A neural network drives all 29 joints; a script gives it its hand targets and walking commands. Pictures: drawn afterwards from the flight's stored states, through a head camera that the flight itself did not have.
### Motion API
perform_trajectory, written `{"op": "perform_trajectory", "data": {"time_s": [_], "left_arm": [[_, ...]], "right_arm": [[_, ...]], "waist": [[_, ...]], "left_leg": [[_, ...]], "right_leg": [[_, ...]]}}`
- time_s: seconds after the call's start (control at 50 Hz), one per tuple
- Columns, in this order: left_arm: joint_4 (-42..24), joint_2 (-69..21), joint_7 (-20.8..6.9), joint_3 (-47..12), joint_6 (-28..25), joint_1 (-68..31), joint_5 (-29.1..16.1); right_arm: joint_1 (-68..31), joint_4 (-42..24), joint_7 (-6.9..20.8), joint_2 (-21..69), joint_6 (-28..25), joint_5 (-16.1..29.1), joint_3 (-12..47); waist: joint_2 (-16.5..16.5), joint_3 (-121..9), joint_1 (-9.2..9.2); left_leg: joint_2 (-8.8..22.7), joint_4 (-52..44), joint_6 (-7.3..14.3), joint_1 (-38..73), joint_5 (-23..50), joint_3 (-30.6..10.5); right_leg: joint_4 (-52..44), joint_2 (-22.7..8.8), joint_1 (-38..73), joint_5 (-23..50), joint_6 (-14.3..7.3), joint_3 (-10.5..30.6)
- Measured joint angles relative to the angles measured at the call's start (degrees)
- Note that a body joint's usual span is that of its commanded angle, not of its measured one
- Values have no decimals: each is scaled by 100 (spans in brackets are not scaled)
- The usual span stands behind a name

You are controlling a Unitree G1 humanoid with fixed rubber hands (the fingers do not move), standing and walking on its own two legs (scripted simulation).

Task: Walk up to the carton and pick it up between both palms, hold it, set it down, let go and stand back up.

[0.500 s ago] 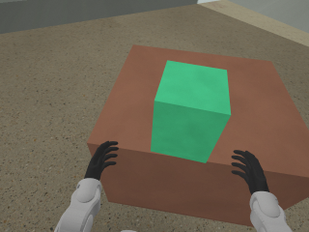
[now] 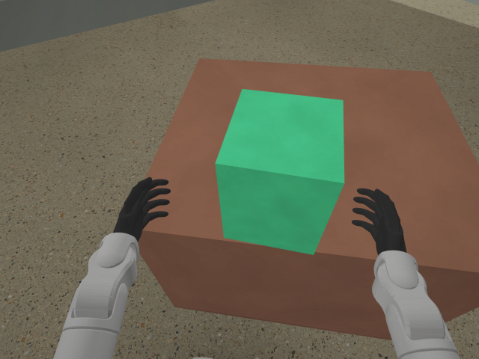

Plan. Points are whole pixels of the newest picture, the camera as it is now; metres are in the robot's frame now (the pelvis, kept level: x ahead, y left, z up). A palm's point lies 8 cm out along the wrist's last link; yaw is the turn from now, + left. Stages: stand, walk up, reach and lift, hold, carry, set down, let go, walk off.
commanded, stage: reach and lift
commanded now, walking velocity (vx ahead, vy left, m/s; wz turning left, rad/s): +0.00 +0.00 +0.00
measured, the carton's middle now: (278, 174) +0.46 -0.04 +0.00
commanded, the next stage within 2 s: none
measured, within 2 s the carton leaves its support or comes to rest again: neither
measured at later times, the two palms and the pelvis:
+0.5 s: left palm (138, 179) +0.36 +0.20 +0.11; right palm (391, 196) +0.33 -0.20 +0.10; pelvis -0.03 +0.01 +0.00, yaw +0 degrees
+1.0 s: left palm (149, 140) +0.43 +0.19 +0.13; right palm (376, 155) +0.40 -0.18 +0.13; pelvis -0.02 +0.01 +0.00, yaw -1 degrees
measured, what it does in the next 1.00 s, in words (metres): stands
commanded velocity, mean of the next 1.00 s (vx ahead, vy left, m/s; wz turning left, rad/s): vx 0.00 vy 0.00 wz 0.00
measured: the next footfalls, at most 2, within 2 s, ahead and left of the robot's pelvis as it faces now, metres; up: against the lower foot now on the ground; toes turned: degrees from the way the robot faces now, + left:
none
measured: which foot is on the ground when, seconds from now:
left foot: down 0.00-1.00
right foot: down 0.00-1.00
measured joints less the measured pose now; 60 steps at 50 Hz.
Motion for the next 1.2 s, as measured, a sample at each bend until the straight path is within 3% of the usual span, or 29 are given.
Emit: {"op": "perform_trajectory", "data": {"time_s": [0.12,0.28,0.44,0.64,0.76,0.86,1.2], "left_arm": [[108,126,-12,52,236,-402,-3],[887,187,82,4,485,-1344,-10],[2495,243,340,-227,467,-2583,-169],[3827,237,547,-438,83,-3519,-363],[4973,330,547,-620,-220,-4162,-505],[5085,321,552,-633,-470,-4313,-554],[6135,419,505,-724,-604,-5255,-636]], "right_arm": [[-476,142,-43,-1,165,26,22],[-1526,1055,-46,-2,378,25,-211],[-2619,2368,-2,-1,492,26,-747],[-3526,3436,70,-1,510,25,-842],[-4280,4330,70,-1,515,25,-903],[-4515,4472,70,-1,510,25,-904],[-5301,5244,28,-1,483,25,-993]], "waist": [[-35,-1,-9],[-87,-1,-63],[-113,-54,-177],[-103,-529,-227],[-57,-766,-324],[-42,-983,-336],[-19,-1262,-417]], "left_leg": [[0,0,-4,0,24,0],[25,-1,-4,-1,116,0],[51,-2,-4,-68,214,0],[134,-2,-4,-569,305,0],[152,-2,-4,-873,335,1],[153,-2,-6,-1121,339,0],[177,-2,-31,-1538,340,0]], "right_leg": [[-2,0,0,24,0,0],[-36,25,10,123,0,6],[-37,51,-64,222,0,11],[-38,132,-583,330,0,26],[-38,150,-891,366,0,29],[-38,150,-1140,371,0,29],[-38,171,-1563,379,-1,31]]}}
